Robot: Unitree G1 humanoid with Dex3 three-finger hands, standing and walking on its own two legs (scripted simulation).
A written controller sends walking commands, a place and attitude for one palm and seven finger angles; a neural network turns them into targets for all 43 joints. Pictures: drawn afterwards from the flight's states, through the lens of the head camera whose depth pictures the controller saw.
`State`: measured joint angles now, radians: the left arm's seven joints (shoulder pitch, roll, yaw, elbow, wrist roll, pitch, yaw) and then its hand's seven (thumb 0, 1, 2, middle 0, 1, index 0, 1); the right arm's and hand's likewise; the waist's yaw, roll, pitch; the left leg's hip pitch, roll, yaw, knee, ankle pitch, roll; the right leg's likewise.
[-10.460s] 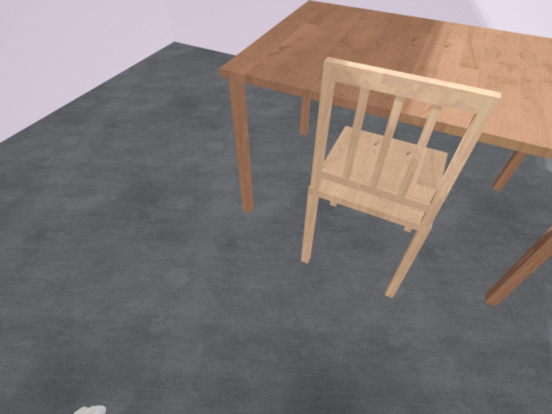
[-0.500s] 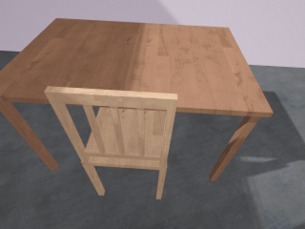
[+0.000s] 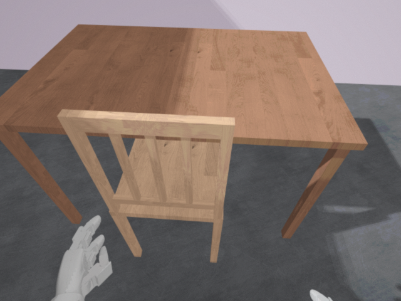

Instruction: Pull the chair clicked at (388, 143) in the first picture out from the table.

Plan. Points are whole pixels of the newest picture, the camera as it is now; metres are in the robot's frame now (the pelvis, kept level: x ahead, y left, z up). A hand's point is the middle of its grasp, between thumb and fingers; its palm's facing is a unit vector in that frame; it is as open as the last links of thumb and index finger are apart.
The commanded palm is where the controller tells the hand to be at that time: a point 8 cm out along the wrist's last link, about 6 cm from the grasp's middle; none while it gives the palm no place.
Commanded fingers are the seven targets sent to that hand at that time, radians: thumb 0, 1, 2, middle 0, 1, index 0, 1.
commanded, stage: raise the hand toward the chair's back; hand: left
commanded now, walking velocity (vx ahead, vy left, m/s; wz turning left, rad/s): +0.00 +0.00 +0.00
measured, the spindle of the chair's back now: (157, 171) +0.47 +0.13 -0.07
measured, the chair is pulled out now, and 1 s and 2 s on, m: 0.00 0.00 0.00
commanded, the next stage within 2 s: aim the fingers beside a spindle in 1.90 s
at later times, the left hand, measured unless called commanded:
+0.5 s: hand (127, 278) +0.19 +0.15 -0.05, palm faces -0.09 -0.99 -0.05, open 11.7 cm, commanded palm +0.16 +0.22 -0.04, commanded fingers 0.00 0.06 0.54 -0.12 -0.17 -0.12 -0.17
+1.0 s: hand (113, 264) +0.21 +0.18 -0.03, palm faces -0.04 -1.00 -0.05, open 15.8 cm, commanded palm +0.19 +0.24 -0.03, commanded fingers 0.00 -0.50 0.30 -0.06 -0.08 -0.06 -0.08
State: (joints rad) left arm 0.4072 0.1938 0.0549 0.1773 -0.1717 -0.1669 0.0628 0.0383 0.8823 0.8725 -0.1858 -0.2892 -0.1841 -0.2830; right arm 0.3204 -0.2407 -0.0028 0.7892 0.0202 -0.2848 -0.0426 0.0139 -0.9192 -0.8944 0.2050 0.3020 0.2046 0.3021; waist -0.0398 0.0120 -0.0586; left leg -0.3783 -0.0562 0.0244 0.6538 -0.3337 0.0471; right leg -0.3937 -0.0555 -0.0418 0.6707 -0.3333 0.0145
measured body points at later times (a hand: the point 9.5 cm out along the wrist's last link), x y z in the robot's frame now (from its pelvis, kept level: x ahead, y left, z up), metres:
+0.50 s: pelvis -0.02 -0.04 -0.09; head +0.07 -0.04 +0.35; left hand +0.19 +0.21 -0.04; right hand +0.20 -0.25 -0.17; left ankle +0.00 +0.08 -0.72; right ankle +0.01 -0.13 -0.72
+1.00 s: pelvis -0.01 -0.01 -0.07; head +0.06 +0.00 +0.37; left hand +0.20 +0.24 -0.02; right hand +0.18 -0.26 -0.14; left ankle +0.00 +0.08 -0.72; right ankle +0.01 -0.13 -0.72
